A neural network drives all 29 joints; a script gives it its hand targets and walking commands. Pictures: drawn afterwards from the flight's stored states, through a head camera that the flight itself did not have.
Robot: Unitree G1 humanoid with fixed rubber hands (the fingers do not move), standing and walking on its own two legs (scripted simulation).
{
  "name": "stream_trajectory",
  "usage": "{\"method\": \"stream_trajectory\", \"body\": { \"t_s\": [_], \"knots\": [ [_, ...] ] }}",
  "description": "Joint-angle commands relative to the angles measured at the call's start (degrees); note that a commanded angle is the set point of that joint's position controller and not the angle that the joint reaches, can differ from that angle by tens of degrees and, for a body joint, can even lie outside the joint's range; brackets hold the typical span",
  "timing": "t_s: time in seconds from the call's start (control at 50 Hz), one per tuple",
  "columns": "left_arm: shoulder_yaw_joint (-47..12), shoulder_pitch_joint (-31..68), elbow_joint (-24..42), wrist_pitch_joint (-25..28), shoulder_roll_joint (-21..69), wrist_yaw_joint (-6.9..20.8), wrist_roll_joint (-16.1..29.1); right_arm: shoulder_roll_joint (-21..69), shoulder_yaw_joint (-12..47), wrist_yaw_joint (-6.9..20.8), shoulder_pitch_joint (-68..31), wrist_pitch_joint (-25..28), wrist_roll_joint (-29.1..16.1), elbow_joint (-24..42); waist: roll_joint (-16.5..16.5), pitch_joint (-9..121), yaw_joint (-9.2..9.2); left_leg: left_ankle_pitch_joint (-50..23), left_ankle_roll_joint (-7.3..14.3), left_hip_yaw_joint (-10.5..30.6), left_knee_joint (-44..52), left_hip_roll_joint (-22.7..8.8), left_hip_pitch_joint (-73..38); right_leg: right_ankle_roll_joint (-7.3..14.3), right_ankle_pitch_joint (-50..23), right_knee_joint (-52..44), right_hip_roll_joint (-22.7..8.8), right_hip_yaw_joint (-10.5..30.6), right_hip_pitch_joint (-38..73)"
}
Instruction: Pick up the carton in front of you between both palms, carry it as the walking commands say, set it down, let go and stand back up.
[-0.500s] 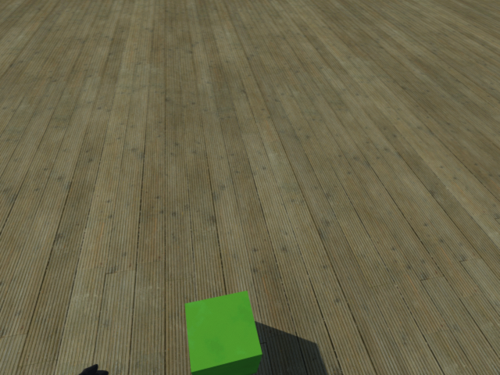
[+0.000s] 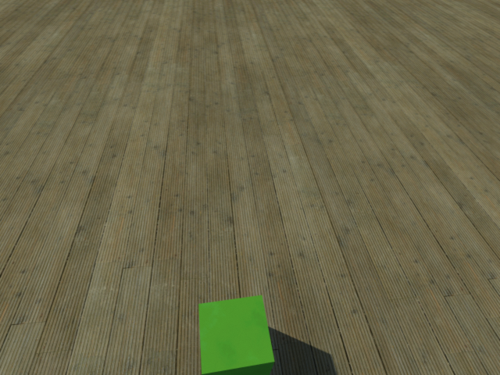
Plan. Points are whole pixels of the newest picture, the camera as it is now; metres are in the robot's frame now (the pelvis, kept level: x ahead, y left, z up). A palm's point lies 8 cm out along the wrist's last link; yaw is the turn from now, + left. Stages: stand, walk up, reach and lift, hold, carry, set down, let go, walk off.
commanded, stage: stand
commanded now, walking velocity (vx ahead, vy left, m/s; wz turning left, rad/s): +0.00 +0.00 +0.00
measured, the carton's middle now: (234, 343) +0.36 +0.03 -0.63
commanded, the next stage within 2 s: none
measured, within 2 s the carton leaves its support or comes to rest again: neither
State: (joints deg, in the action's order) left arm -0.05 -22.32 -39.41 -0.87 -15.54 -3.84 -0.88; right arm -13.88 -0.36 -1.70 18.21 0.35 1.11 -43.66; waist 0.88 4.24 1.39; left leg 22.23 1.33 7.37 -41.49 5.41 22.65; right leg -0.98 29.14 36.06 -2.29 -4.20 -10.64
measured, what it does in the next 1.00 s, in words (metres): stands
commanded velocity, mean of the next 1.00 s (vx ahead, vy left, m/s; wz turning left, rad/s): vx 0.00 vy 0.00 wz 0.00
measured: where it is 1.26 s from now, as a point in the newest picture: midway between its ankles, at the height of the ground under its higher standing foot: outside the picture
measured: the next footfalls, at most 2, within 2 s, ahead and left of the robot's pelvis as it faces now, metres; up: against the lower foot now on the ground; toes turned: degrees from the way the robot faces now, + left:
none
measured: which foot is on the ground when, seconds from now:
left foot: down 0.00-1.00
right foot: down 0.00-1.00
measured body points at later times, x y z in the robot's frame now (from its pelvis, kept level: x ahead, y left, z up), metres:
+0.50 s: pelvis -0.02 +0.00 +0.01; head -0.01 +0.01 +0.46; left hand -0.01 +0.27 -0.13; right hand +0.06 -0.26 -0.12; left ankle -0.01 +0.11 -0.72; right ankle -0.11 -0.12 -0.72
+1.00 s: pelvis -0.03 -0.01 +0.01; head -0.02 +0.00 +0.46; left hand -0.06 +0.25 -0.14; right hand +0.03 -0.26 -0.13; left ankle -0.01 +0.11 -0.72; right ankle -0.11 -0.12 -0.72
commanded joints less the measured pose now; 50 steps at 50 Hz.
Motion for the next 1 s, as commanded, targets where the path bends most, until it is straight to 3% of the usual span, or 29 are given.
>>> {"method": "stream_trajectory", "body": {
  "t_s": [0.0, 0.36, 0.98],
  "knots": [
    [1.9, -3.2, 2.2, 0.3, -6.6, -0.2, -0.1, -6.6, -1.6, -0.3, 2.2, 0.3, 0.0, 2.7, -1.3, -1.6, -0.08, -27.6, 1.7, 4.0, 5.0, -5.0, -1.8, 1.9, -22.4, -4.0, -2.8, 1.7, -0.2],
    [1.9, -4.7, -2.5, -0.3, -6.7, 0.4, -0.4, -6.6, -1.4, -0.3, 2.4, -0.5, 0.0, 0.7, -1.4, -4.9, -0.20, -22.9, 1.5, 5.2, 7.8, -4.5, -1.1, 3.0, -16.0, -7.7, -3.1, 1.3, 1.5],
    [1.5, -6.4, -12.6, -0.7, -3.8, 0.7, -0.4, -4.0, -0.8, -0.8, 2.5, -1.1, -0.2, -6.6, -1.4, -7.6, -0.24, -22.8, 1.3, 5.1, 9.2, -4.8, -2.0, 4.2, -16.4, -10.1, -3.6, 0.9, 3.4]
  ]
}}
